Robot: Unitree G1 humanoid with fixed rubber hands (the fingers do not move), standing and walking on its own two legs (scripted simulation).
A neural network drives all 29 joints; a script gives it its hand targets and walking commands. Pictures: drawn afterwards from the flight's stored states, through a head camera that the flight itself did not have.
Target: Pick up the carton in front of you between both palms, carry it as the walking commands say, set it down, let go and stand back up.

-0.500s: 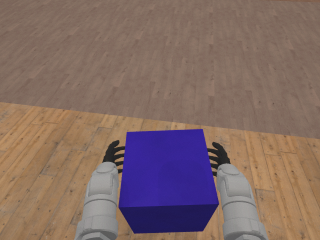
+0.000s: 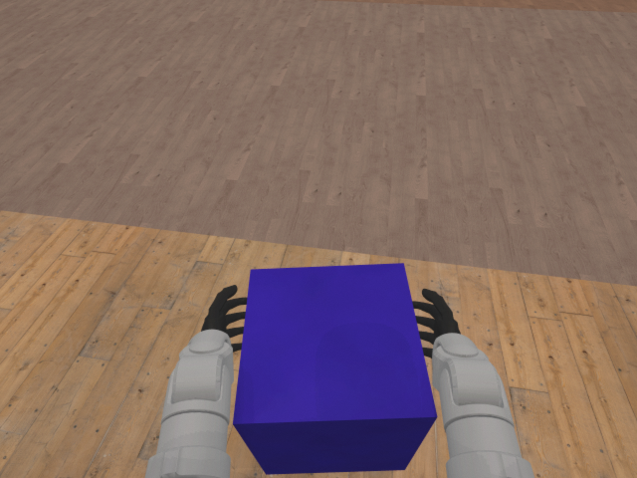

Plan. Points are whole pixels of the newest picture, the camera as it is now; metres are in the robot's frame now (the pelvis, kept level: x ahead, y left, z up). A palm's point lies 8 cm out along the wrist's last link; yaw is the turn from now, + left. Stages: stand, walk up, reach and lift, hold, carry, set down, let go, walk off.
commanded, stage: reach and lift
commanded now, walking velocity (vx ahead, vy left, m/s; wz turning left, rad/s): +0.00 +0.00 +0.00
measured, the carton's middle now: (331, 374) +0.28 +0.00 -0.05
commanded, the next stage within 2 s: hold in 0.26 s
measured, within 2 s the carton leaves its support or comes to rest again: neither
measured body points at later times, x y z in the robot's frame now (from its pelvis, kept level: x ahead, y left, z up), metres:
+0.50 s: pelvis -0.01 +0.00 +0.00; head -0.05 +0.00 +0.45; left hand +0.29 +0.15 +0.04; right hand +0.29 -0.15 +0.04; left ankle +0.01 +0.12 -0.74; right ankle +0.01 -0.12 -0.74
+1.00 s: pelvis -0.01 +0.00 +0.00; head -0.05 +0.00 +0.45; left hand +0.29 +0.15 +0.04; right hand +0.29 -0.15 +0.04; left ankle +0.01 +0.12 -0.74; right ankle +0.01 -0.12 -0.74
